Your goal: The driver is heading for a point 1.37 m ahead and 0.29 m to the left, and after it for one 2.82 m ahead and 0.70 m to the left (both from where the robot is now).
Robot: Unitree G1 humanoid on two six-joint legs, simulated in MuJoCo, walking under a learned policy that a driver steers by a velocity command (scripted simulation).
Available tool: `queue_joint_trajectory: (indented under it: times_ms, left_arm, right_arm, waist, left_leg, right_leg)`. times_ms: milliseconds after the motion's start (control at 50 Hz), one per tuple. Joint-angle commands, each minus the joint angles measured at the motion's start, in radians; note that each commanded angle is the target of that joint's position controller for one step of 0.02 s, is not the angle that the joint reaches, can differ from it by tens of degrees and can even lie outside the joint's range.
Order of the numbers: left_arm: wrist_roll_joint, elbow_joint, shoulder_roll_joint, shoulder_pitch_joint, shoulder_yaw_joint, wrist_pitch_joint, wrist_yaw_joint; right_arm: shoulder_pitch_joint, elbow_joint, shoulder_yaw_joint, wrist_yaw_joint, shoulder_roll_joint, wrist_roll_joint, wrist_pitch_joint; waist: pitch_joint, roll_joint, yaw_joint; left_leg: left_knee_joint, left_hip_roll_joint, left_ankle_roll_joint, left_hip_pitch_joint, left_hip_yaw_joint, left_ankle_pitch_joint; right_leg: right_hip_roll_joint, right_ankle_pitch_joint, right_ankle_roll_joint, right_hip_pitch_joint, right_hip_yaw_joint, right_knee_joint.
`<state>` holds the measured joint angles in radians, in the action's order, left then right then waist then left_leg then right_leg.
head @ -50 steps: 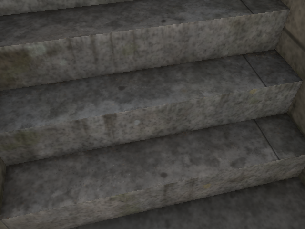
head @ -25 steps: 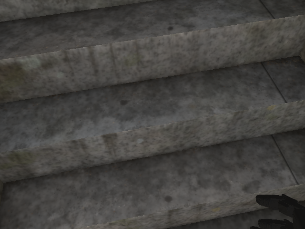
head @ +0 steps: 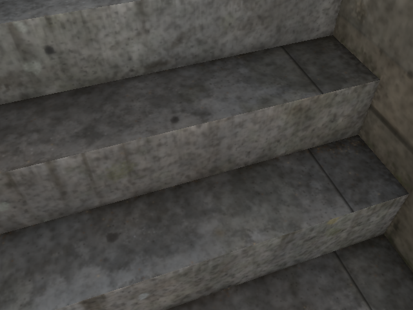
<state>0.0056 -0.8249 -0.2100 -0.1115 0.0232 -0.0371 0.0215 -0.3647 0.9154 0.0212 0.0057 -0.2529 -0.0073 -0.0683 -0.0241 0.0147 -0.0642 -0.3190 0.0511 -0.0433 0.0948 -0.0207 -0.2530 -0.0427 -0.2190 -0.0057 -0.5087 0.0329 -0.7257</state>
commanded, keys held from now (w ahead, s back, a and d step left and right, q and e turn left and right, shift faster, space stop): w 0.84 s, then w+q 0.16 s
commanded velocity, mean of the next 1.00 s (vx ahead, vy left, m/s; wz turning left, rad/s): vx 0.50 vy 0.00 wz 0.03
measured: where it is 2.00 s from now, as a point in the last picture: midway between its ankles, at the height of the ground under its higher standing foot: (186, 78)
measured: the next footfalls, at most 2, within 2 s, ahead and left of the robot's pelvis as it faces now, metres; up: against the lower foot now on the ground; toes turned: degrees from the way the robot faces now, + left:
right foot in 0.06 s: +0.11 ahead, -0.11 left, +0.00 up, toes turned -2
left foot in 0.54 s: +0.32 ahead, +0.10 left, +0.21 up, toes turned +6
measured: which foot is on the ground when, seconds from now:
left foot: down 0.00-0.06, up 0.08-0.52, down 0.54-1.00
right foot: up 0.00-0.04, down 0.06-0.56, up 0.58-1.00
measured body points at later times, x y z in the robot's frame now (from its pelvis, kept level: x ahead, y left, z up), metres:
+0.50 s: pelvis +0.15 -0.01 +0.01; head +0.21 -0.02 +0.46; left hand +0.03 +0.21 -0.12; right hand +0.44 -0.13 -0.04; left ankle +0.27 +0.09 -0.50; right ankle +0.07 -0.10 -0.74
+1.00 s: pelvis +0.39 +0.00 +0.21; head +0.41 +0.03 +0.65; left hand +0.63 +0.13 +0.12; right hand +0.20 -0.15 +0.09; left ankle +0.28 +0.09 -0.54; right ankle +0.53 -0.13 -0.19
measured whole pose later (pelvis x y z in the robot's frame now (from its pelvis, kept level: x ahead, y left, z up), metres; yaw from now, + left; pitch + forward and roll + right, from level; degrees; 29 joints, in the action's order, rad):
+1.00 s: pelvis +0.39 +0.00 +0.21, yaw +3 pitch +7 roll -2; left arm 0.04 -0.68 -0.08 0.04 0.09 0.03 -0.06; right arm -0.66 1.20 -0.05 -0.09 -0.06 -0.17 -0.06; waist -0.09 0.01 -0.09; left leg -0.36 -0.04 -0.05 0.13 -0.05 -0.34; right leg -0.06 -0.08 -0.27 -1.55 0.01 -2.07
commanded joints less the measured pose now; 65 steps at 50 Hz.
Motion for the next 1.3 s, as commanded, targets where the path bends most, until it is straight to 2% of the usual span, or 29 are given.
queue_joint_trajectory:
  times_ms: [20, 60, 80, 100, 160, 400, 480, 540, 560, 580, 600, 660, 700, 780, 860, 880, 900, 960, 1000, 1020, 1060, 1100, 1120, 1140, 1160, 1200, 1220, 1240, 1300]
  left_arm:
    - [0.005, 0.045, -0.122, -0.118, -0.052, -0.026, -0.003]
    - [0.019, -0.036, -0.225, -0.377, -0.093, -0.028, 0.001]
    - [0.068, -0.054, -0.201, -0.384, -0.057, -0.038, 0.01]
    - [0.051, -0.049, -0.179, -0.339, -0.066, -0.035, 0.01]
    - [0.024, -0.037, -0.101, -0.188, -0.045, -0.028, -0.017]
    - [0.01, -0.224, -0.074, -0.419, -0.023, -0.055, 0.006]
    - [-0.022, -0.2, -0.099, -0.394, -0.032, -0.002, 0.069]
    - [-0.037, -0.125, -0.259, -0.345, -0.081, -0.037, 0.023]
    - [-0.062, -0.072, -0.254, -0.284, -0.097, -0.066, -0.012]
    - [-0.027, -0.024, -0.185, -0.222, -0.103, -0.074, -0.06]
    - [0.043, -0.003, -0.085, -0.193, -0.106, -0.066, -0.075]
    - [0.058, 0.15, 0.109, -0.076, -0.04, -0.033, -0.032]
    - [0.031, 0.147, 0.157, -0.153, -0.015, -0.012, -0.019]
    - [0.027, 0.182, 0.122, -0.041, -0.005, -0.003, -0.004]
    - [0.022, 0.2, 0.153, 0.095, -0.001, 0.003, 0.007]
    - [0.015, 0.231, 0.071, 0.162, 0.04, 0.043, -0.064]
    - [0.021, 0.234, 0.08, 0.212, 0.039, 0.041, -0.083]
    - [0.029, 0.28, 0.04, 0.356, 0.046, 0.022, -0.096]
    - [0.055, 0.346, 0.109, 0.602, 0.066, 0.085, -0.094]
    - [0.049, 0.385, 0.135, 0.687, 0.097, 0.119, -0.111]
    - [0.032, 0.302, 0.057, 0.476, 0.061, 0.146, -0.155]
    - [0.031, 0.238, -0.026, 0.319, 0.034, 0.139, -0.132]
    - [0.049, 0.183, -0.041, 0.143, 0.015, 0.138, -0.109]
    - [0.013, 0.042, -0.049, -0.232, 0.012, 0.13, -0.097]
    - [0.016, -0.049, -0.157, -0.372, -0.07, 0.073, 0.003]
    - [0.005, -0.136, -0.103, -0.117, -0.082, 0.016, 0.027]
    - [0.045, -0.108, -0.038, -0.075, -0.045, -0.014, -0.056]
    - [0.032, -0.163, 0.041, -0.048, -0.031, -0.017, -0.095]
    - [0.054, -0.24, 0.138, -0.044, 0.003, -0.031, -0.113]
  right_arm:
    - [0.086, -0.074, 0.025, 0.008, -0.159, 0.019, 0.002]
    - [0.125, -0.115, -0.003, 0.004, -0.091, 0.008, -0.014]
    - [-0.044, -0.098, -0.031, 0.01, 0.058, 0.004, -0.015]
    - [-0.108, -0.047, -0.023, 0.022, 0.023, -0.018, 0.006]
    - [0.067, -0.11, 0.004, 0.013, -0.03, -0.061, 0.027]
    - [0.549, -0.507, -0.095, 0.037, 0.171, -0.042, 0.068]
    - [0.51, -0.511, -0.137, 0.025, 0.219, -0.016, 0.072]
    - [0.055, -0.328, -0.055, 0.03, 0.075, -0.015, 0.054]
    - [-0.065, -0.278, -0.009, 0.049, -0.027, -0.03, 0.05]
    - [-0.148, -0.214, 0.036, 0.081, -0.163, -0.042, 0.082]
    - [0.013, -0.209, 0.063, 0.089, -0.186, -0.024, 0.095]
    - [0.138, -0.028, 0.014, 0.055, 0.044, -0.027, 0.054]
    - [0.103, 0.065, -0.026, 0.03, 0.2, -0.042, 0.025]
    - [0.082, 0.117, -0.012, -0.01, 0.114, -0.031, -0.049]
    - [-0.134, 0.154, 0.005, 0.003, 0.04, -0.012, -0.078]
    - [-0.33, 0.205, -0.046, -0.051, 0.099, -0.177, -0.014]
    - [-0.402, 0.248, -0.058, -0.081, 0.109, -0.202, 0.016]
    - [-0.354, 0.259, -0.065, -0.107, 0.091, -0.179, 0.01]
    - [-0.404, 0.298, -0.082, -0.122, 0.138, -0.152, -0.009]
    - [-0.34, 0.323, -0.082, -0.153, 0.12, -0.12, -0.009]
    - [-0.289, 0.274, -0.052, -0.168, -0.06, -0.025, -0.057]
    - [-0.268, 0.269, -0.009, -0.171, -0.139, 0.001, -0.076]
    - [-0.244, 0.291, 0.016, -0.174, -0.142, -0.031, -0.069]
    - [-0.381, 0.292, -0.014, -0.195, -0.008, -0.122, -0.06]
    - [-0.164, 0.147, 0.052, -0.083, -0.021, 0.05, -0.097]
    - [0.074, -0.011, 0.041, -0.025, 0.131, -0.011, -0.089]
    - [-0.007, 0.146, 0.0, -0.079, 0.19, -0.002, -0.028]
    - [0.028, 0.098, 0.008, -0.105, 0.174, -0.01, -0.01]
    - [0.072, 0.038, -0.004, -0.13, 0.173, -0.016, 0.019]
  waist:
    - [-0.077, -0.116, 0.143]
    - [-0.146, 0.051, 0.217]
    - [-0.17, 0.191, 0.093]
    - [-0.157, 0.108, 0.082]
    - [0.075, 0.035, 0.037]
    - [0.138, 0.015, 0.056]
    - [-0.001, 0.066, 0.053]
    - [-0.396, 0.212, -0.127]
    - [-0.43, 0.084, -0.173]
    - [-0.413, -0.266, -0.181]
    - [-0.345, -0.24, -0.11]
    - [0.145, 0.037, 0.09]
    - [0.137, -0.068, 0.149]
    - [0.141, 0.0, 0.163]
    - [0.071, -0.085, 0.07]
    - [-0.13, -0.209, -0.011]
    - [-0.011, -0.123, -0.008]
    - [-0.009, -0.049, 0.011]
    - [-0.008, -0.169, -0.025]
    - [0.027, -0.165, 0.005]
    - [-0.159, -0.309, 0.135]
    - [-0.288, -0.318, 0.169]
    - [-0.357, -0.277, 0.241]
    - [-0.694, 0.044, 0.259]
    - [-0.587, 0.153, 0.278]
    - [-0.27, 0.037, 0.137]
    - [0.051, 0.17, 0.156]
    - [0.026, -0.005, 0.118]
    - [-0.068, -0.1, 0.01]
  left_leg:
    - [-0.167, -0.259, -0.141, -0.06, 0.144, 0.797]
    - [-0.692, -0.088, -0.027, 0.306, 0.038, 0.445]
    - [-0.868, 0.031, 0.005, 0.448, 0.013, -0.198]
    - [-1.075, -0.014, 0.011, 0.455, 0.055, -0.232]
    - [-1.394, -0.06, 0.01, 0.696, 0.03, -0.127]
    - [-1.808, -0.125, -0.049, 1.286, -0.057, -0.258]
    - [-1.151, -0.096, -0.067, 0.67, -0.145, -0.336]
    - [-0.924, 0.058, -0.109, 0.23, -0.131, -0.307]
    - [-0.678, -0.111, -0.171, 0.04, 0.306, -0.418]
    - [-0.158, -0.298, -0.26, -0.027, 0.888, -0.51]
    - [0.047, -0.354, -0.26, 0.078, 1.142, -0.598]
    - [-0.115, -0.311, -0.151, 0.46, 0.583, -0.525]
    - [-0.118, -0.255, -0.09, 0.449, 0.357, -0.276]
    - [-0.017, -0.191, -0.075, 0.429, 0.085, 0.042]
    - [0.062, -0.269, -0.158, 0.106, 0.169, -0.003]
    - [-0.033, -0.273, -0.232, -0.116, 0.302, -0.037]
    - [-0.021, -0.314, -0.221, -0.251, 0.328, -0.041]
    - [0.149, -0.296, -0.21, -0.07, 0.219, -0.069]
    - [0.324, -0.279, -0.242, 0.294, 0.188, 0.07]
    - [0.41, -0.31, -0.257, 0.51, 0.152, 0.289]
    - [0.215, -0.34, -0.312, 0.339, 0.109, 1.516]
    - [-0.02, -0.341, -0.246, -0.093, 0.084, 1.963]
    - [-0.233, -0.334, -0.203, -0.035, 0.114, 1.912]
    - [-0.589, -0.256, -0.177, 0.351, 0.186, 1.351]
    - [-1.041, 0.0, -0.123, 0.485, 0.076, 0.308]
    - [-1.62, -0.056, -0.112, 0.743, 0.213, 0.271]
    - [-1.775, -0.031, -0.145, 1.018, 0.389, 0.35]
    - [-1.823, -0.008, -0.193, 1.046, 0.374, 0.31]
    - [-1.907, -0.039, -0.323, 1.225, 0.282, 0.305]
  right_leg:
    - [0.044, 0.053, -0.069, 0.22, 0.03, 0.274]
    - [-0.127, 0.544, -0.121, 0.652, -0.22, 0.417]
    - [-0.354, 1.014, -0.196, 0.678, -0.408, 0.377]
    - [-0.368, 0.658, -0.31, 0.542, -0.435, 0.409]
    - [-0.205, 0.196, -0.233, 0.311, -0.275, 0.463]
    - [-0.17, -0.105, -0.184, 0.317, -0.207, 0.623]
    - [-0.136, 0.593, -0.227, 0.262, -0.035, 0.796]
    - [-0.227, 1.961, -0.223, 0.529, 0.032, 0.17]
    - [-0.15, 1.679, -0.164, 0.274, -0.005, -0.146]
    - [0.084, 0.522, -0.132, 0.001, -0.054, -0.531]
    - [0.162, 0.165, -0.119, -0.184, -0.286, -1.022]
    - [0.114, 0.169, -0.127, -0.52, -0.2, -1.345]
    - [0.132, 0.121, -0.141, -0.577, -0.233, -1.444]
    - [0.122, 0.131, -0.139, -0.622, -0.181, -1.251]
    - [0.092, 0.067, -0.136, -0.899, -0.055, -1.495]
    - [0.118, 0.144, -0.251, -1.184, -0.238, -1.58]
    - [0.093, 0.106, -0.292, -1.396, -0.257, -1.594]
    - [-0.063, 0.126, -0.305, -1.259, 0.034, -1.329]
    - [-0.087, 0.146, -0.29, -0.88, 0.152, -1.143]
    - [-0.072, -0.026, -0.302, -0.621, 0.104, -0.955]
    - [0.096, -0.135, -0.178, -0.296, 0.208, -0.827]
    - [0.173, -0.177, -0.162, -0.231, 0.193, -0.397]
    - [0.134, -0.08, -0.195, 0.006, 0.054, -0.177]
    - [-0.127, 0.265, -0.402, 0.602, -0.441, -0.082]
    - [-0.305, -0.044, -0.407, 0.628, -0.813, 0.093]
    - [-0.282, -0.486, -0.262, 0.276, -0.687, 0.254]
    - [-0.264, -0.296, -0.316, 0.075, -0.623, 0.291]
    - [-0.253, -0.044, -0.306, 0.089, -0.505, 0.294]
    - [-0.207, 0.15, -0.239, 0.176, -0.185, 0.307]
Velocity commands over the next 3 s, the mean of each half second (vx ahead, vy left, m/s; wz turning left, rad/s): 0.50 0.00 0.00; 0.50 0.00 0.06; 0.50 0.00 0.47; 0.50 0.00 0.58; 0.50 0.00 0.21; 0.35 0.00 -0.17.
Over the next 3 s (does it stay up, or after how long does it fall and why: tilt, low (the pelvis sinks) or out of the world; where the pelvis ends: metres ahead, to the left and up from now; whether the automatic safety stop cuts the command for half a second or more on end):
stays up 1.25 0.28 1.02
